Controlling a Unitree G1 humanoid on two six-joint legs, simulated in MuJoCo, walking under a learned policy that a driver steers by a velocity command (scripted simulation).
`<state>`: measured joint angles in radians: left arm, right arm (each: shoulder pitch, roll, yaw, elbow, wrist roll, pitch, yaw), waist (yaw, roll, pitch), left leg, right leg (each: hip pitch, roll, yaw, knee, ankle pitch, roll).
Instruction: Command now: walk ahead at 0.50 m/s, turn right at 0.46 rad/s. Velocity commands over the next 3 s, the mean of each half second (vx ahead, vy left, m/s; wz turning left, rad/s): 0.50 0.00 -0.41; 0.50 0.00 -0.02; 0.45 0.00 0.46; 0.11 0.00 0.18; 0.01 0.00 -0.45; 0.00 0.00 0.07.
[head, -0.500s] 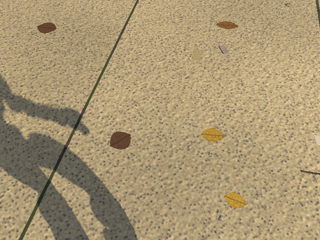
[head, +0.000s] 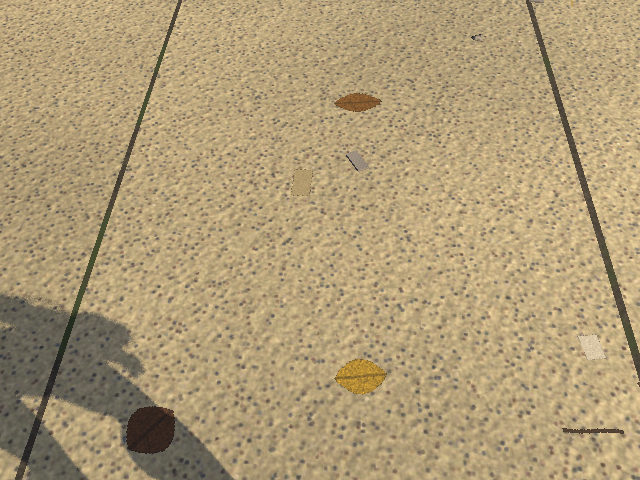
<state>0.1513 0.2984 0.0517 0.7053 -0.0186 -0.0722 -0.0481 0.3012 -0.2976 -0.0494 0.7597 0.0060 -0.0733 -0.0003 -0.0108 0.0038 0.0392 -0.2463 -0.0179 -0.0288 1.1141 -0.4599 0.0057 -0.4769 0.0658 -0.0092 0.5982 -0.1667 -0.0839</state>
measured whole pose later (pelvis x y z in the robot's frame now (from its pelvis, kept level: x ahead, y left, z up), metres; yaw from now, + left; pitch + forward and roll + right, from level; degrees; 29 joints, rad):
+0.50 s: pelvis +0.30 +0.03 +0.01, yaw -13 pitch +2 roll +1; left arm 0.34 0.30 0.05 0.76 -0.02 -0.04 0.01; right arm 0.18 -0.27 -0.05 0.69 0.00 -0.11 0.02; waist 0.02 -0.03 0.00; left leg -0.37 -0.05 0.00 0.51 -0.17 0.04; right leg -0.34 0.06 0.12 1.12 -0.43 -0.04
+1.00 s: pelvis +0.55 -0.08 +0.01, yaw -12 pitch +2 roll +0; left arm 0.10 0.26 0.04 0.67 0.00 -0.08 -0.02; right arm 0.38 -0.30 -0.04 0.85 0.03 -0.06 0.00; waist -0.04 0.02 0.02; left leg -0.33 0.01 -0.06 1.09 -0.43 0.02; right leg -0.39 0.00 -0.05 0.53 -0.17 -0.04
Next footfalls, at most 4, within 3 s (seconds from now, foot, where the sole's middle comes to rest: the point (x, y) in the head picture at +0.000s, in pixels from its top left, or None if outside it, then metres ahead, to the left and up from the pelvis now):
0.38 left None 0.42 0.11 -0.76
0.90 right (428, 389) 0.63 -0.20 -0.76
1.42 left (327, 270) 0.95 0.01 -0.76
1.88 right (410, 235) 1.05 -0.20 -0.76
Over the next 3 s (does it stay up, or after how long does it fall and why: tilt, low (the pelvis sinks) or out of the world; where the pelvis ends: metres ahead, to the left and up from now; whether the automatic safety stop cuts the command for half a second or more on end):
stays up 0.95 -0.14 0.01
